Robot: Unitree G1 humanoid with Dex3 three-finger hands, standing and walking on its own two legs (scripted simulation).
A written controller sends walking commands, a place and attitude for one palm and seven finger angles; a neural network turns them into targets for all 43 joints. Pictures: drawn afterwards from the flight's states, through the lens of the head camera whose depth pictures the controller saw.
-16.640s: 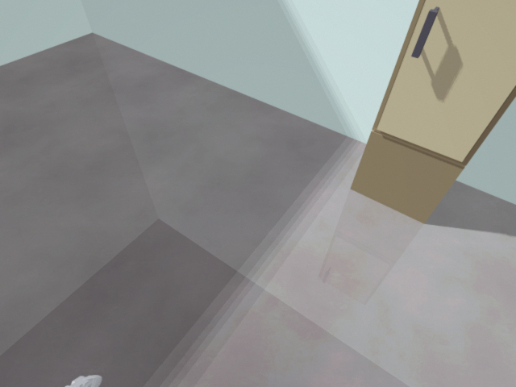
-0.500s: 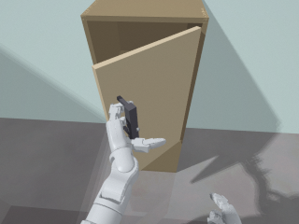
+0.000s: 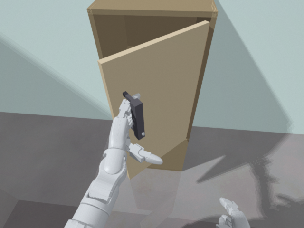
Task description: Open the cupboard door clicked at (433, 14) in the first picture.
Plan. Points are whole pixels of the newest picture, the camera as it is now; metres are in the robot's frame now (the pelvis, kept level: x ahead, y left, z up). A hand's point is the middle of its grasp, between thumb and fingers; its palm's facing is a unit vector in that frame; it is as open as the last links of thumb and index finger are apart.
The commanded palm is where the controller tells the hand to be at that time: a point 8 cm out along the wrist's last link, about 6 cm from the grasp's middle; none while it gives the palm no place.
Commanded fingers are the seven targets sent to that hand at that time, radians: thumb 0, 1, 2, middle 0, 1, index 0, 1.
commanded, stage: slide the hand sideways off the handle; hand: left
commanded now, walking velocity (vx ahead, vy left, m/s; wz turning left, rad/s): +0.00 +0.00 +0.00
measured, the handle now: (133, 116) +0.39 +0.09 +0.10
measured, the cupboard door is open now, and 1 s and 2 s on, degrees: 44 46 46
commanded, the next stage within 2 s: draw the hand back to the body in 1.04 s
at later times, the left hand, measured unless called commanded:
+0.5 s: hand (133, 144) +0.29 +0.08 +0.10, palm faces -0.08 -1.00 -0.02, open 16.3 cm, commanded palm +0.26 +0.14 +0.10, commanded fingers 0.00 -0.50 0.30 -0.15 -0.30 -0.15 -0.30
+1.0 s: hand (108, 162) +0.24 +0.13 +0.09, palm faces -0.04 -1.00 -0.05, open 16.3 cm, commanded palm +0.21 +0.18 +0.10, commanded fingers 0.00 -0.50 0.30 -0.15 -0.30 -0.15 -0.30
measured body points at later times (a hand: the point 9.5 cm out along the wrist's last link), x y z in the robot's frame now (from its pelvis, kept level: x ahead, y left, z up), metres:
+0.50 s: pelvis +0.01 +0.00 +0.00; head +0.01 -0.02 +0.45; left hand +0.29 +0.13 +0.10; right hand +0.19 -0.22 -0.08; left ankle +0.01 +0.15 -0.72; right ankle +0.04 -0.13 -0.72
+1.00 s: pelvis +0.03 +0.00 -0.01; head +0.04 -0.02 +0.44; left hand +0.24 +0.18 +0.10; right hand +0.22 -0.21 -0.08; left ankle +0.01 +0.15 -0.72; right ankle +0.04 -0.13 -0.72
